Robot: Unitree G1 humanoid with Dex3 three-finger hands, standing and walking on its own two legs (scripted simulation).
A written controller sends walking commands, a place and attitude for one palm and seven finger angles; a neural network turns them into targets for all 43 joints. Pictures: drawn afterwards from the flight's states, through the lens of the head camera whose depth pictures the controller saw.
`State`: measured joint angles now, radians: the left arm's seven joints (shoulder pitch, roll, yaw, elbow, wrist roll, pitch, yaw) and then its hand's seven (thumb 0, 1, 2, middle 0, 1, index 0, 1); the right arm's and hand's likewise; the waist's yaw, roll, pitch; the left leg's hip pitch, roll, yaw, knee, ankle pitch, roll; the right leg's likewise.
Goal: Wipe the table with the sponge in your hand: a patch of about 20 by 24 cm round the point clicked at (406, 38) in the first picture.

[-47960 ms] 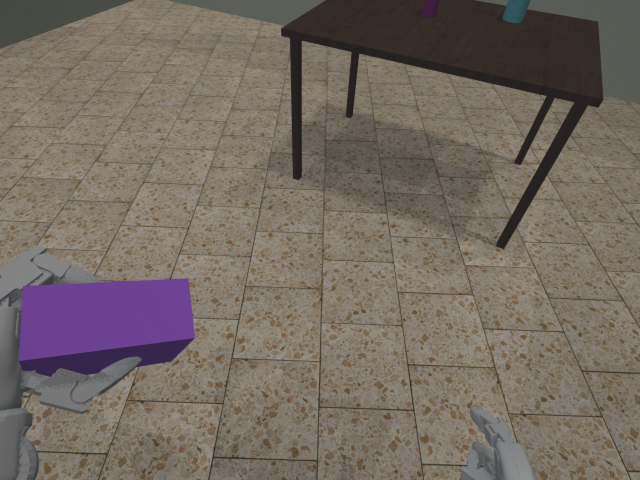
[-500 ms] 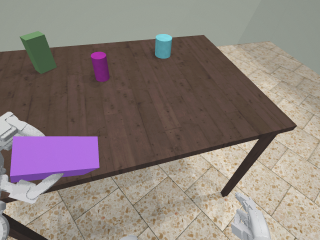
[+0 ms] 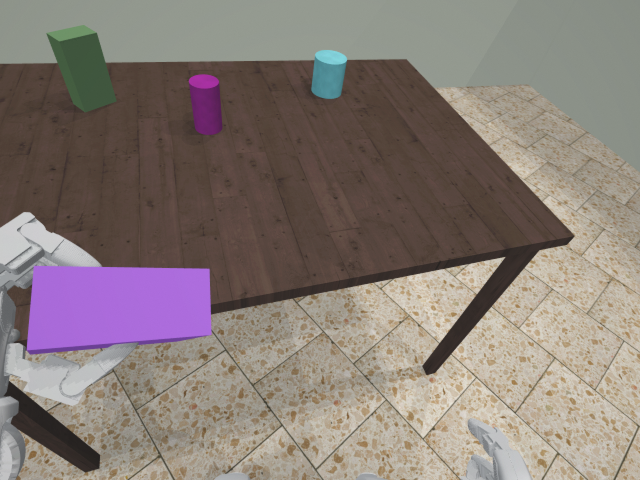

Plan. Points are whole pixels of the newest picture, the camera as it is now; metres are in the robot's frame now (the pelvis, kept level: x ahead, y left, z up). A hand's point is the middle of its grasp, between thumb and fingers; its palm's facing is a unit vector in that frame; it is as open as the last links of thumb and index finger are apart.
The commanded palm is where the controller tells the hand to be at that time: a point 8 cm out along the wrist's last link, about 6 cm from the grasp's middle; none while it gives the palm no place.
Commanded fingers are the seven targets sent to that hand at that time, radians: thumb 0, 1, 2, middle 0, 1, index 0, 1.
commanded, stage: step back with the hand held close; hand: left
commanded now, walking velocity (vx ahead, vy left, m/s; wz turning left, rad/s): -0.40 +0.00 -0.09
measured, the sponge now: (146, 310) +0.24 +0.19 +0.15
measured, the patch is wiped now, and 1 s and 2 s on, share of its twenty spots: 1.00 1.00 1.00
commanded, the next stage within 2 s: stop stepping back and stand still in 0.18 s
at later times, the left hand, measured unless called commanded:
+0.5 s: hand out of the picture +0.09 +0.20 +0.18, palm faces +0.26 -0.89 -0.38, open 9.7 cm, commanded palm +0.06 +0.25 +0.20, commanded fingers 0.00 0.10 1.30 -1.20 -1.60 -1.20 -1.60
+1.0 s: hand out of the picture -0.01 +0.21 +0.17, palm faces +0.29 -0.90 -0.32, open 9.7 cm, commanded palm -0.06 +0.25 +0.20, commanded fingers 0.00 0.10 1.30 -1.20 -1.60 -1.20 -1.60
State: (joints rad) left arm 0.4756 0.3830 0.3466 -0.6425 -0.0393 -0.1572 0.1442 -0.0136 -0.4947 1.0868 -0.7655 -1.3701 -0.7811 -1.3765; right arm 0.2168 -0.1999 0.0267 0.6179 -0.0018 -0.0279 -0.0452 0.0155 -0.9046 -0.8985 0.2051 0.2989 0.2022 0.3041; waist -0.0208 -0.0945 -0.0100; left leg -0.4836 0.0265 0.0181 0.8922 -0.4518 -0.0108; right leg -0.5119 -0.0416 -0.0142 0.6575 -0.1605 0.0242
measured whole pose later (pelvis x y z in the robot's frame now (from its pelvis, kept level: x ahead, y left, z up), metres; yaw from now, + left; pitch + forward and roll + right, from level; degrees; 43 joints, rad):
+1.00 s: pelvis -0.24 -0.01 +0.01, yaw -4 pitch -1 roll +0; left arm 0.49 0.35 0.32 -0.49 -0.06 -0.12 0.10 -0.01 -0.50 1.09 -0.77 -1.37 -0.78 -1.38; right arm 0.22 -0.18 0.04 0.69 0.03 -0.07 -0.04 0.02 -0.90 -0.90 0.21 0.30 0.20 0.30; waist -0.01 -0.04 -0.05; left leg -0.46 0.04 0.05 1.03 -0.38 0.04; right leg -0.43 0.00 -0.09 0.63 -0.22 -0.06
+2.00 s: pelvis -0.21 -0.03 +0.03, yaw -4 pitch +0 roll -1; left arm 0.51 0.38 0.33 -0.51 -0.06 -0.13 0.16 -0.01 -0.50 1.09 -0.77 -1.37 -0.78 -1.38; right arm 0.16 -0.22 0.01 0.60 0.02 -0.07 -0.06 0.01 -0.90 -0.90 0.20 0.30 0.20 0.30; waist 0.00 0.01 0.01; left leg -0.23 0.04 0.00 0.51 -0.28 -0.02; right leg -0.22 0.02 -0.06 0.47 -0.25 -0.02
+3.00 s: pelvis -0.23 -0.01 +0.03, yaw -5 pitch -1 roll -1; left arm 0.48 0.34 0.30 -0.47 -0.05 -0.12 0.17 -0.01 -0.50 1.08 -0.77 -1.38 -0.78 -1.38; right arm 0.17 -0.21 0.03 0.61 0.01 -0.06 -0.06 0.01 -0.90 -0.90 0.21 0.30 0.20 0.30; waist 0.01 0.00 0.01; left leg -0.24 0.01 0.01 0.48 -0.23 0.01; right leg -0.21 0.00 -0.04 0.40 -0.18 0.01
